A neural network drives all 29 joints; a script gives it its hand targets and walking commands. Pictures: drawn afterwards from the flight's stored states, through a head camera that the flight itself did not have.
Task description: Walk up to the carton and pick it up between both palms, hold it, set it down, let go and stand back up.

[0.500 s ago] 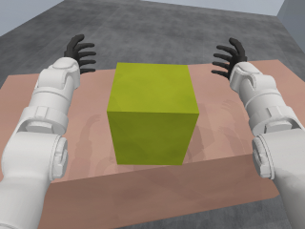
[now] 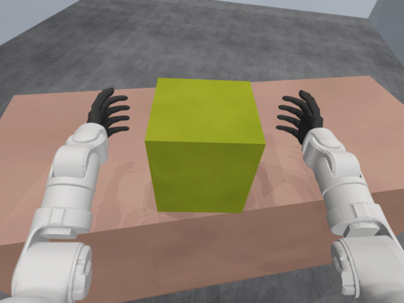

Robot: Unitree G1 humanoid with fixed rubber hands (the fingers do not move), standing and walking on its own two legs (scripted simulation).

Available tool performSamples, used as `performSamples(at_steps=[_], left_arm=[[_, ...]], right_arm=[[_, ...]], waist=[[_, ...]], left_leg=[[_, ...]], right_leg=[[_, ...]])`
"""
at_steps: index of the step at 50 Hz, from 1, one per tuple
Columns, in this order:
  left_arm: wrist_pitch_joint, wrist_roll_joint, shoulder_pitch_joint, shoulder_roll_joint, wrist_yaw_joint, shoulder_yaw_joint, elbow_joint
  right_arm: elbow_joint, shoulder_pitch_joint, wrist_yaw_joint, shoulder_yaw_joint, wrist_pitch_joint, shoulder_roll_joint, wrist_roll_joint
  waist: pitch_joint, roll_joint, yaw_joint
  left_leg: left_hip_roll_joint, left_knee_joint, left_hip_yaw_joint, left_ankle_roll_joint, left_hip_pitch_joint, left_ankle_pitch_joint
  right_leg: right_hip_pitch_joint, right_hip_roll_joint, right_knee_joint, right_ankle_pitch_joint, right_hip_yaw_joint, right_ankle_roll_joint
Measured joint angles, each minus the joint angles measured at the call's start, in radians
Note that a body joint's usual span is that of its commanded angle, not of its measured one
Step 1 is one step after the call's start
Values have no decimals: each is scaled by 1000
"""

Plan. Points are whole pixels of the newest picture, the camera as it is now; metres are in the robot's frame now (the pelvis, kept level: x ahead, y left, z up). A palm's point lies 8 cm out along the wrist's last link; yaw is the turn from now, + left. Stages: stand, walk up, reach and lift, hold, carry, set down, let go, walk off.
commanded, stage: set down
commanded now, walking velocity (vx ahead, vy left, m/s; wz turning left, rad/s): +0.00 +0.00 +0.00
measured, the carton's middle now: (202, 148) +0.44 +0.00 +0.05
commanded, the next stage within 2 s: none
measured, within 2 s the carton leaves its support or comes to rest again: neither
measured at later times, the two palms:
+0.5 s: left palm (94, 187) +0.31 +0.21 +0.08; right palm (311, 187) +0.31 -0.21 +0.08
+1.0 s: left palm (87, 242) +0.24 +0.22 +0.02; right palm (309, 239) +0.24 -0.21 +0.02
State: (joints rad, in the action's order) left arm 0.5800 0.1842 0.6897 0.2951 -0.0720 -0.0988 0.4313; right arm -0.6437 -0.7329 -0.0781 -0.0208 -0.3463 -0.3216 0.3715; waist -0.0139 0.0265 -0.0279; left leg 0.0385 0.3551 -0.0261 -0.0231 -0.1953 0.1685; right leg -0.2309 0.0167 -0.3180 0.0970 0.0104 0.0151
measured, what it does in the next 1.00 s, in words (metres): stands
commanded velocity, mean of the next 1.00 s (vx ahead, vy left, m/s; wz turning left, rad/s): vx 0.00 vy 0.00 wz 0.00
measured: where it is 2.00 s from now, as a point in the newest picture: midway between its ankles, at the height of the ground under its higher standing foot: outside the picture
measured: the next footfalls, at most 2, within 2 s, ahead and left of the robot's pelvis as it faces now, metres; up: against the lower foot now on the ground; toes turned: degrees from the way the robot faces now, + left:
none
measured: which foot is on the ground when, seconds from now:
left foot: down 0.00-1.00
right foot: down 0.00-1.00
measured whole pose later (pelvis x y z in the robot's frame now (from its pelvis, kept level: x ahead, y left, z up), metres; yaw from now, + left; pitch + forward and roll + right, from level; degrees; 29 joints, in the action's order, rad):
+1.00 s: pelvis +0.03 +0.01 +0.00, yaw +0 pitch -2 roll +0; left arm 0.10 0.18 -0.25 0.22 -0.06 0.04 0.04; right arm -0.07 0.28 -0.03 -0.05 -0.03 -0.17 0.18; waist 0.04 0.01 0.03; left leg 0.03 0.31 -0.02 -0.01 -0.07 0.20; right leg -0.12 0.01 -0.29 0.14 -0.01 0.01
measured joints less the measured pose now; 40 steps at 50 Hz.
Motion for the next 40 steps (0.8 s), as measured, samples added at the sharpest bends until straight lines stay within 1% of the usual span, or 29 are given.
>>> performSamples(at_steps=[4,8,10,13,17,22,28,31,35,40], left_arm=[[9,-50,-79,-29,34,-34,-59],[-5,-64,-196,-46,51,-52,-139],[-13,-54,-247,-48,50,-53,-168],[-26,-33,-311,-54,38,-45,-207],[-46,-19,-404,-68,22,-25,-301],[-75,-7,-513,-81,24,-5,-415],[-110,-6,-563,-83,22,18,-424],[-144,-28,-616,-97,32,20,-443],[-214,-42,-719,-111,42,30,-462],[-317,-25,-827,-107,24,70,-446]], right_arm=[[52,80,-13,26,8,6,5],[164,207,-34,23,28,39,-15],[218,266,-40,15,32,57,-26],[283,339,-34,-3,37,82,-48],[374,432,-21,-18,53,102,-70],[482,539,-16,-28,84,106,-93],[525,612,-3,-60,88,104,-117],[551,675,4,-44,111,99,-111],[591,792,11,-25,155,112,-118],[623,908,25,-32,215,146,-157]], waist=[[12,-1,-4],[26,0,-12],[35,0,-11],[44,1,-5],[56,-4,7],[59,-13,10],[49,-11,17],[53,-11,23],[51,-11,31],[50,-14,47]], left_leg=[[1,-17,3,-1,52,1],[-1,-21,7,-1,82,6],[-3,-20,6,0,85,7],[-6,-16,3,1,77,8],[-7,-17,-1,2,66,7],[-7,-20,-1,3,72,11],[-9,-31,-5,4,88,13],[-6,-47,-8,3,114,12],[-3,-55,-8,1,134,19],[-6,-55,-7,3,128,24]], right_leg=[[51,2,14,4,1,1],[79,0,10,14,4,1],[79,-2,2,19,3,0],[66,-4,-9,23,-1,0],[53,-5,-11,22,-6,-2],[64,-4,1,20,-7,-4],[71,-5,0,28,-12,-4],[95,-1,16,26,-17,-3],[116,2,25,30,-18,-3],[106,0,17,40,-19,-4]])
